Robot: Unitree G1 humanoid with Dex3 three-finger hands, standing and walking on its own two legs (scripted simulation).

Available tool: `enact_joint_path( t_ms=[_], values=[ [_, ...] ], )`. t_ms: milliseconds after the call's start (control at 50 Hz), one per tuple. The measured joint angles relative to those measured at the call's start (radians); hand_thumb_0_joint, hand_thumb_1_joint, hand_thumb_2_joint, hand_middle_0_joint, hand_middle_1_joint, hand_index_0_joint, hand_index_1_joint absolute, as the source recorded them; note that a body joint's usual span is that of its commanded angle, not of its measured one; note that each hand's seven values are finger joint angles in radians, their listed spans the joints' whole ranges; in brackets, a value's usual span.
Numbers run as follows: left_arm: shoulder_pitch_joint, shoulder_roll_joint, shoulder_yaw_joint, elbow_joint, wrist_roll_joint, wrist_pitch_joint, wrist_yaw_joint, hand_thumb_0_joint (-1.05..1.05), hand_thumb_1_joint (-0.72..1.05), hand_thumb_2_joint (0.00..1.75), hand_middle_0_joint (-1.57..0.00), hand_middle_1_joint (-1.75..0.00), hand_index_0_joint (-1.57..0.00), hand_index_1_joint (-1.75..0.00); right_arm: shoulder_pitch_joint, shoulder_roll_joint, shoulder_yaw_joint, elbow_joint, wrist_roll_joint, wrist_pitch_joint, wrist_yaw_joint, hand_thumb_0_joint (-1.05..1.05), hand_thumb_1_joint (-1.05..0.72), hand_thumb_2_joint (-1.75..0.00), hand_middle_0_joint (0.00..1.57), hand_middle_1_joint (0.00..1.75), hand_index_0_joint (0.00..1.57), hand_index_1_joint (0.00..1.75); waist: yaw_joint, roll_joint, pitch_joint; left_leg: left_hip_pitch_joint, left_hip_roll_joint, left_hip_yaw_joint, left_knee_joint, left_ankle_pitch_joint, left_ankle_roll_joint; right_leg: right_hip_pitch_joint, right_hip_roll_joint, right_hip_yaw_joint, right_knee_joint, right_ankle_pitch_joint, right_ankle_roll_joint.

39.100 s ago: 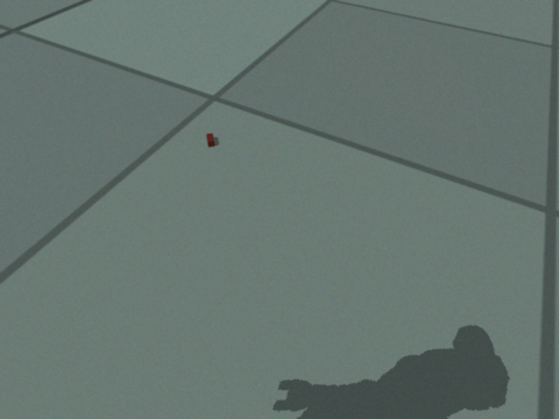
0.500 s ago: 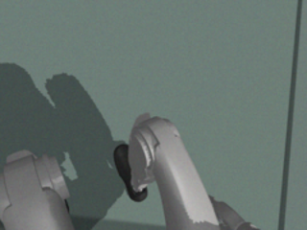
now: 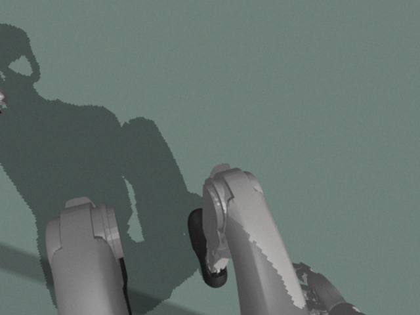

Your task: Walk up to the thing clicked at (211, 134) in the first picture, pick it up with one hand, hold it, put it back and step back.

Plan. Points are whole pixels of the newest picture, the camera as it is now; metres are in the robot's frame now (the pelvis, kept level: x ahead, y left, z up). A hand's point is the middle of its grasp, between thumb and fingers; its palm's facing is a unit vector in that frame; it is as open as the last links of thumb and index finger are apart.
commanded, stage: settle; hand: left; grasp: from above
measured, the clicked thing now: out of the picture +0.50 +0.33 -0.20
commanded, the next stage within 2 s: lift in 0.04 s
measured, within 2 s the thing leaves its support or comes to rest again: neither
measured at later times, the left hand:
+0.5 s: hand out of the picture +0.46 +0.32 -0.10, palm faces -0.48 -0.09 -0.87, open 5.0 cm
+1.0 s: hand out of the picture +0.38 +0.32 +0.08, palm faces -0.42 -0.12 -0.90, open 4.9 cm
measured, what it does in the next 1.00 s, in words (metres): rises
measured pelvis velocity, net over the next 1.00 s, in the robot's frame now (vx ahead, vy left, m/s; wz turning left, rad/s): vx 0.00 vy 0.01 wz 0.11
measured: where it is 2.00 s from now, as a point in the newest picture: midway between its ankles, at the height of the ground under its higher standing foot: (165, 281)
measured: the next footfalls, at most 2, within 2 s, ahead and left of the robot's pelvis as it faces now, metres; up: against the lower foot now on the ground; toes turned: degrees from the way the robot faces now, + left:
none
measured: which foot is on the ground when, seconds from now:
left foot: down 0.00-1.00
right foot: down 0.00-1.00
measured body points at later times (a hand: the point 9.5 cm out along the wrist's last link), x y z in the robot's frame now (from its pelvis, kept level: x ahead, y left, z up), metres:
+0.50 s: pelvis +0.00 +0.00 +0.04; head +0.23 +0.08 +0.41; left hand +0.48 +0.32 -0.05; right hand +0.05 -0.27 -0.06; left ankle +0.07 +0.12 -0.30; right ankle +0.12 -0.12 -0.30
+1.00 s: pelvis +0.00 +0.01 +0.16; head +0.17 +0.05 +0.58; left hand +0.40 +0.32 +0.13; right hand +0.15 -0.25 +0.04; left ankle +0.07 +0.12 -0.30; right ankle +0.12 -0.12 -0.30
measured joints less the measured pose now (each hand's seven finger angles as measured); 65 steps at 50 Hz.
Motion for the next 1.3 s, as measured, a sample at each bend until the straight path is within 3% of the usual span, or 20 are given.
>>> enact_joint_path(
  t_ms=[240,380,560,720,1100,1300],
  values=[
    [-0.004,-0.003,-0.009,-0.032,-0.015,0.001,-0.043,-0.07,0.61,0.0,-1.07,-0.01,-1.24,-0.01,0.03,0.01,-0.02,0.025,0.012,0.039,-0.047,0.0,-0.91,-0.9,0.21,0.3,0.2,0.3,0.006,0.012,-0.019,0.015,0.003,0.016,-0.037,0.014,0.003,0.009,-0.001,0.014,-0.027,0.01,-0.002],
    [0.045,-0.047,-0.003,-0.115,-0.062,0.027,-0.099,-0.07,0.63,0.0,-1.03,-0.05,-1.22,-0.05,0.059,0.018,-0.051,0.025,0.036,0.065,-0.058,0.0,-0.91,-0.9,0.21,0.3,0.2,0.3,0.026,0.029,-0.047,0.039,0.002,0.032,-0.076,0.016,0.009,0.032,-0.005,0.026,-0.059,0.007,0.0],
    [0.159,-0.097,-0.012,-0.252,-0.108,0.03,-0.176,-0.07,0.64,0.0,-1.01,-0.07,-1.2,-0.07,0.063,0.024,-0.096,0.026,0.071,0.099,-0.074,0.0,-0.91,-0.9,0.21,0.3,0.2,0.3,0.075,0.056,-0.105,0.104,0.001,0.058,-0.158,0.02,0.02,0.093,-0.012,0.048,-0.126,0.002,0.001],
    [0.255,-0.137,-0.039,-0.384,-0.159,0.029,-0.212,-0.06,0.65,0.0,-1.0,-0.09,-1.19,-0.09,0.035,0.033,-0.128,0.021,0.101,0.107,-0.096,0.0,-0.91,-0.9,0.21,0.3,0.2,0.3,0.128,0.058,-0.147,0.208,0.003,0.077,-0.258,0.022,0.024,0.188,-0.015,0.066,-0.215,0.003,0.007],
    [0.538,-0.261,-0.115,-0.656,-0.255,0.124,-0.254,-0.07,0.64,0.0,-1.02,-0.06,-1.21,-0.06,-0.012,0.073,-0.157,0.034,0.156,0.106,-0.175,0.01,-0.9,-0.9,0.21,0.3,0.2,0.3,0.19,0.058,-0.177,0.714,0.028,0.103,-0.667,0.064,0.013,0.664,-0.002,0.089,-0.603,0.055,-0.002],
    [0.642,-0.321,-0.161,-0.646,-0.259,0.139,-0.222,-0.08,0.64,0.0,-1.05,-0.02,-1.23,-0.03,0.032,0.09,-0.156,0.084,0.171,0.059,-0.219,0.01,-0.9,-0.9,0.21,0.3,0.2,0.3,0.203,0.05,-0.167,1.047,0.04,0.117,-0.947,0.124,0.002,0.984,0.005,0.1,-0.868,0.113,-0.015]
  ],
)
